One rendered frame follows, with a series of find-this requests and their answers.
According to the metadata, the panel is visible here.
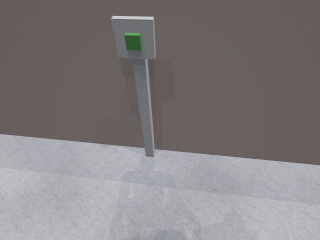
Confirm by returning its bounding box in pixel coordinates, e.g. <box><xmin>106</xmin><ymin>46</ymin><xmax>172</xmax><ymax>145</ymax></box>
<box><xmin>111</xmin><ymin>16</ymin><xmax>156</xmax><ymax>157</ymax></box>

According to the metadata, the button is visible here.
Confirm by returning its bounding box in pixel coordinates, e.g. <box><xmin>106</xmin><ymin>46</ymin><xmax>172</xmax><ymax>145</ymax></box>
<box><xmin>124</xmin><ymin>32</ymin><xmax>142</xmax><ymax>51</ymax></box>

